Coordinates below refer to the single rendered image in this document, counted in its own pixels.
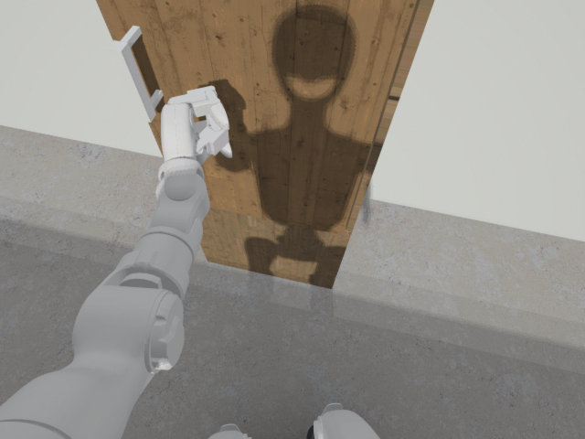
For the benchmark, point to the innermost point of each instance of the left robot upper arm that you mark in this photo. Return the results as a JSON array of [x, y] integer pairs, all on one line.
[[124, 336]]

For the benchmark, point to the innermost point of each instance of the right robot thigh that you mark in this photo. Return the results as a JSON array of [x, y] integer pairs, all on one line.
[[342, 424]]

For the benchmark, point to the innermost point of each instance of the handle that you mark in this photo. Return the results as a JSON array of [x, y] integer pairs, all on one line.
[[123, 60]]

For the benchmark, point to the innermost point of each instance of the cupboard door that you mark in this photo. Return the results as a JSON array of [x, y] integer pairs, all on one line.
[[303, 83]]

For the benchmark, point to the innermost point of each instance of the left robot forearm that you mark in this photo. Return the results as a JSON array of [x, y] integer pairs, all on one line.
[[168, 245]]

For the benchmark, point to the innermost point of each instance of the robot left hand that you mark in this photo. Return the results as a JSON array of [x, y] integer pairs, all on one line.
[[179, 132]]

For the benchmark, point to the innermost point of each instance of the robot right shin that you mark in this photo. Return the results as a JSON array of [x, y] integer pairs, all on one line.
[[332, 407]]

